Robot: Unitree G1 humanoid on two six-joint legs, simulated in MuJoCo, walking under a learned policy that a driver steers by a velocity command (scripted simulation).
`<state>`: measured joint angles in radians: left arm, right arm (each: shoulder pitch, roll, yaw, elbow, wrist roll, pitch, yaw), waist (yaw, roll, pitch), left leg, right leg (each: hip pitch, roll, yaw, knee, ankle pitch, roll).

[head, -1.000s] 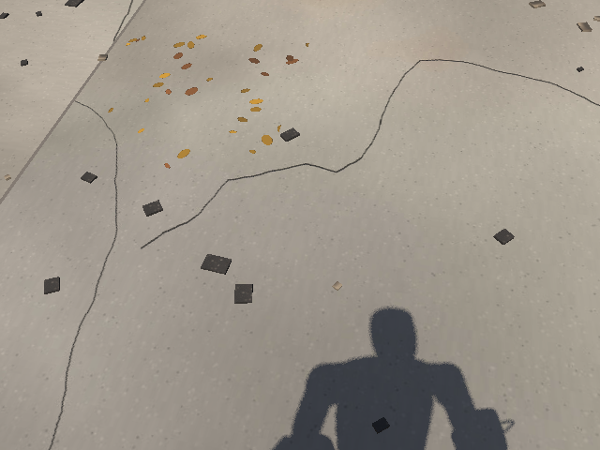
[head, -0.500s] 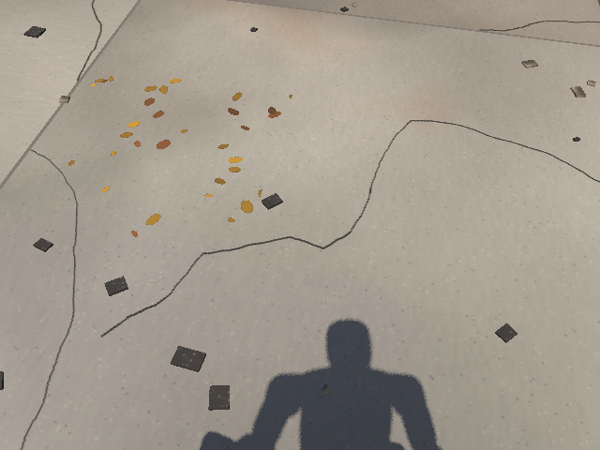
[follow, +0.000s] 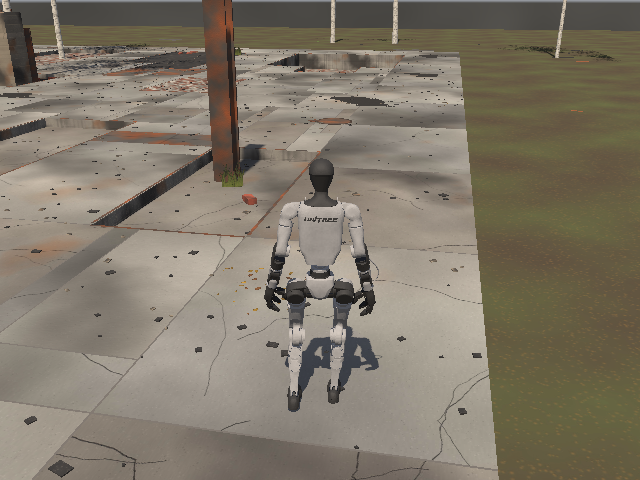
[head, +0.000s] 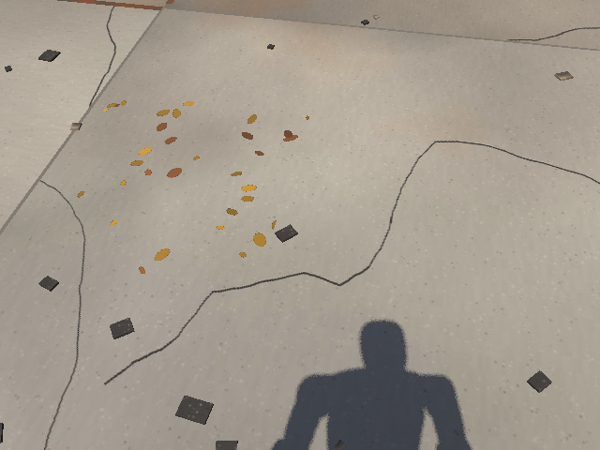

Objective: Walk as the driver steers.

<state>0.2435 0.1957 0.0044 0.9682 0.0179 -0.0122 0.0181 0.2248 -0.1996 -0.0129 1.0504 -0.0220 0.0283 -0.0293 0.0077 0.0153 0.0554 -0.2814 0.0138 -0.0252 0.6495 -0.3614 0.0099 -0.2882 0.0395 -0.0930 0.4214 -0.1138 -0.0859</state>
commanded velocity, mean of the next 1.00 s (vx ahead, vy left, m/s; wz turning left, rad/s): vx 0.03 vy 0.00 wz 0.00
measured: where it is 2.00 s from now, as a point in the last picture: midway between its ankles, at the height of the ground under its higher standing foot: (350, 415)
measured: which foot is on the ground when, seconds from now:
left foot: up 0.00-0.02, down 0.04-1.00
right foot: down 0.00-1.00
